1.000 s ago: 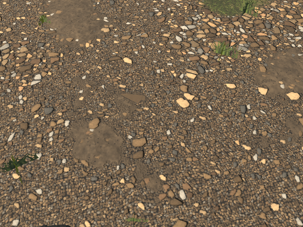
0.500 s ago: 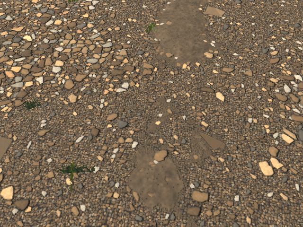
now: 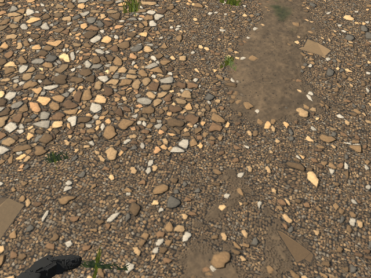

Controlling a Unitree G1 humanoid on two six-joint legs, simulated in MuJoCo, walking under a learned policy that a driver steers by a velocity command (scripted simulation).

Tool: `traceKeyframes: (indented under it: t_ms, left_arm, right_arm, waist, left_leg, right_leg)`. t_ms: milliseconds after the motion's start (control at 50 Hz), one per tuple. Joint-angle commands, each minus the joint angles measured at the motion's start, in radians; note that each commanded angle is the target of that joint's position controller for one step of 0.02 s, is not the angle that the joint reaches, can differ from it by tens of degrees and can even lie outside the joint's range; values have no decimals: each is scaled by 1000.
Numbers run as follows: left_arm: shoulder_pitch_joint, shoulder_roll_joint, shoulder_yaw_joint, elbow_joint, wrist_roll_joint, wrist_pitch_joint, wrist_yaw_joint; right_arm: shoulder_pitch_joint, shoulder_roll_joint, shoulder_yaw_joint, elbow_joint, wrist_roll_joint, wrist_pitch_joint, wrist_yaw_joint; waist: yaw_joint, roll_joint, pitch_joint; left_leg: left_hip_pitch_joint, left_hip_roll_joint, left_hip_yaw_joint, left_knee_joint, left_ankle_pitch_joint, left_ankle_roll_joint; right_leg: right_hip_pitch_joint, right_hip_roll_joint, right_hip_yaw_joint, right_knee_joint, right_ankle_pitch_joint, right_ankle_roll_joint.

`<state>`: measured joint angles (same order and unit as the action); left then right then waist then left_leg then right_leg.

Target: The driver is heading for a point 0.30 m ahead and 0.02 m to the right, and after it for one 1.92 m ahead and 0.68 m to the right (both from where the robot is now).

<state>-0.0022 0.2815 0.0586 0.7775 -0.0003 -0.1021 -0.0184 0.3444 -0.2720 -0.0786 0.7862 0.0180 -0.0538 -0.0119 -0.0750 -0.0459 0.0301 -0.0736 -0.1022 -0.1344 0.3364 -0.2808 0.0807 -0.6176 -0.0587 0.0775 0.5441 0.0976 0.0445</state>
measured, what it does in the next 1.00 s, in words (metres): walks ahead, turning right: right foot, then left foot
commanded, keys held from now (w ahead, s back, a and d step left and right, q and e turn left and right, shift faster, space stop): w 0.08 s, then w+e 0.10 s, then e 0.52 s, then w+e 0.30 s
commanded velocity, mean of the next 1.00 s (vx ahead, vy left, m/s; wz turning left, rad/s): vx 0.27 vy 0.00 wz -0.32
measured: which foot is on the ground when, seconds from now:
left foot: down 0.00-0.12, up 0.14-0.54, down 0.56-0.98, up 1.00-1.00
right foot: up 0.00-0.08, down 0.10-0.56, up 0.58-0.96, down 0.98-1.00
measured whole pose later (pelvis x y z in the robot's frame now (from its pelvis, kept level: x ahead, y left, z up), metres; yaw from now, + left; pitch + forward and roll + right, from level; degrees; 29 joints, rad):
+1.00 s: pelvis +0.34 -0.07 -0.01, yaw -25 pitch +2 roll +2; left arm 0.23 0.31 0.07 0.73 -0.02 0.02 -0.01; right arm 0.21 -0.32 -0.09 0.77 0.02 -0.02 0.00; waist -0.01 0.01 -0.02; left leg -0.28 0.09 0.15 0.56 -0.32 -0.01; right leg -0.29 -0.03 -0.04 0.56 -0.31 -0.04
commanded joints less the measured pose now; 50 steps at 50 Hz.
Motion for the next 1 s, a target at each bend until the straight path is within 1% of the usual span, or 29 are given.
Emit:
traceKeyframes:
  t_ms: [20, 80, 100, 120, 140, 160, 180, 200, 220, 240, 280, 320, 360, 400, 460, 520, 540, 560, 580, 600, 620, 640, 660, 720, 760, 880, 960, 980, 1000]
  left_arm:
    - [-101, 92, 15, -87, -4, -26, -15]
    - [-4, 128, 29, -68, -2, -38, -16]
    - [115, 162, 45, -32, 5, -40, -13]
    - [282, 206, 55, -7, 16, -40, -11]
    - [398, 285, 81, 37, 16, -26, -16]
    - [395, 199, 56, 44, -20, -22, -28]
    - [320, 144, 39, 26, -29, -16, -27]
    - [246, 131, 31, 1, -11, -6, -24]
    - [203, 118, 25, -8, -3, 0, -22]
    - [191, 106, 17, -12, 6, -1, -18]
    - [201, 101, 14, 2, 6, 0, -11]
    - [218, 162, 35, 9, 0, 10, 4]
    - [227, 194, 49, 8, -15, 31, 18]
    - [243, 188, 50, 10, -27, 52, 30]
    - [270, 177, 51, 14, -30, 80, 43]
    - [233, 169, 52, -12, -27, 98, 53]
    - [209, 155, 48, -26, -28, 100, 55]
    - [225, 109, 34, -43, -17, 97, 54]
    - [314, 46, 17, -48, 7, 92, 52]
    - [414, 87, 20, -52, -10, 91, 48]
    - [405, 168, 43, -29, -16, 101, 51]
    - [344, 196, 57, -30, -21, 118, 55]
    - [325, 187, 61, -28, -25, 138, 62]
    - [302, 126, 49, -61, -24, 159, 57]
    - [255, 103, 39, -92, -23, 153, 47]
    - [208, 111, 33, -119, -14, 123, 8]
    - [338, 112, 44, -56, -18, 119, -2]
    - [429, 134, 56, -20, -26, 118, 5]
    - [521, 225, 77, -14, -25, 112, 20]
  right_arm:
    - [52, -145, -35, -20, 0, -5, -8]
    - [39, -156, -38, -16, -4, 7, -12]
    - [22, -140, -30, -24, -9, 9, -10]
    - [19, -112, -14, -45, -23, 10, -10]
    - [171, -42, 5, -46, -2, -5, -5]
    - [150, -95, 4, -41, -2, -18, -2]
    - [27, -152, -11, -64, 8, -27, 3]
    - [-63, -148, -8, -84, 0, -36, 0]
    - [-106, -142, -12, -97, -20, -42, -3]
    - [-96, -134, -15, -101, -34, -42, -5]
    - [-68, -87, -7, -104, -40, -35, -9]
    - [-94, -66, 1, -116, -32, -23, -18]
    - [-134, -66, 4, -124, -28, -11, -22]
    - [-190, -66, 4, -134, -23, 0, -21]
    - [-268, -74, 3, -155, -19, 2, -12]
    - [-245, -108, -11, -151, -18, -16, -4]
    - [-208, -118, -16, -140, -22, -25, -4]
    - [-170, -164, -27, -140, -38, -30, -12]
    - [-157, -214, -32, -156, -54, -19, -25]
    - [-119, -199, -33, -139, -57, 3, -18]
    - [-154, -149, -22, -155, -41, 10, -14]
    - [-188, -111, -11, -158, -38, 15, -14]
    - [-230, -102, -4, -163, -37, 21, -13]
    - [-253, -121, -10, -145, -45, 32, -19]
    - [-232, -135, -17, -133, -33, 32, -26]
    - [-225, -205, -45, -113, -6, 11, -8]
    - [-233, -179, -41, -93, 16, 17, 7]
    - [-234, -126, -26, -92, 5, 17, 10]
    - [-268, -42, 0, -121, -26, 11, 22]
  waist:
    - [-8, 142, 4]
    - [51, 177, -21]
    - [108, 163, -102]
    - [173, 91, -254]
    - [127, -220, -378]
    - [143, -214, -343]
    - [153, -112, -183]
    - [140, -21, -92]
    - [116, 16, -30]
    - [87, 5, -43]
    - [56, -30, -83]
    - [56, -41, -107]
    - [64, -41, -131]
    - [81, -51, -131]
    - [103, -64, -113]
    - [71, -83, -101]
    - [44, -77, -106]
    - [46, -12, -162]
    - [92, 210, -226]
    - [113, 346, -308]
    - [100, 232, -249]
    - [89, 169, -190]
    - [99, 143, -155]
    - [101, 194, -105]
    - [75, 224, -105]
    - [65, 198, -104]
    - [134, 149, -84]
    - [162, 70, -85]
    - [181, -193, -72]
  left_leg:
    - [-15, 270, -168, -42, 233, 123]
    - [61, 284, -185, 70, 474, 98]
    - [54, 233, -135, 208, 609, 75]
    - [-74, 174, -76, 468, 484, 40]
    - [-457, 14, 18, 840, 1, -53]
    - [-617, 32, -32, 935, -286, -54]
    - [-692, 93, -21, 969, -209, -47]
    - [-668, 123, 15, 934, -141, -48]
    - [-643, 145, 36, 874, -105, -60]
    - [-571, 167, 38, 819, -85, -70]
    - [-491, 164, 55, 703, -94, -103]
    - [-464, 135, 81, 586, -57, -130]
    - [-412, 110, 85, 480, 59, -142]
    - [-373, 85, 78, 388, 158, -147]
    - [-347, 60, 55, 277, 191, -149]
    - [-276, 59, 32, 134, 189, -129]
    - [-200, 79, 38, 42, 283, -107]
    - [-52, 207, -38, 31, 438, -54]
    - [142, 425, -226, 96, 856, 54]
    - [195, 582, -447, 72, 811, 207]
    - [140, 528, -409, 43, 656, 205]
    - [81, 455, -279, 44, 551, 159]
    - [11, 403, -193, 27, 471, 132]
    - [-133, 333, -44, -54, 278, 127]
    - [-120, 345, -39, -114, 49, 135]
    - [-155, 390, 27, -162, -108, 117]
    - [-256, 355, 122, -38, -237, 53]
    - [-353, 301, 199, 133, -254, 4]
    - [-598, 188, 306, 548, -307, -86]
  right_leg:
    - [75, 23, -23, -55, -10, -29]
    - [180, 51, -63, -95, -137, -84]
    - [338, 52, -75, -98, -113, -121]
    - [606, -80, 75, -51, -89, -189]
    - [958, -280, 530, -133, -298, -368]
    - [981, -298, 727, -260, -520, -371]
    - [856, -268, 604, -271, -571, -324]
    - [707, -224, 486, -280, -405, -300]
    - [588, -193, 393, -280, -164, -298]
    - [528, -165, 322, -271, 69, -290]
    - [485, -126, 220, -249, 382, -293]
    - [459, -117, 176, -240, 496, -302]
    - [425, -96, 153, -235, 446, -280]
    - [399, -72, 151, -225, 345, -248]
    - [407, -65, 206, -192, 183, -225]
    - [432, -54, 302, -119, 35, -197]
    - [414, -22, 306, -66, -22, -169]
    - [345, 26, 273, 54, -157, -127]
    - [173, 144, 144, 283, -646, -70]
    - [48, 159, 61, 476, -863, -33]
    - [8, 105, 63, 601, -786, 1]
    - [-17, 82, 50, 654, -708, 23]
    - [-9, 63, 39, 670, -655, 40]
    - [57, 40, -28, 612, -527, 57]
    - [49, 18, -56, 508, -487, 46]
    - [229, 5, -122, 205, -446, -41]
    - [469, 58, -187, -28, -385, -114]
    - [592, 40, -118, -88, -441, -150]
    - [716, -197, 257, -208, -523, -244]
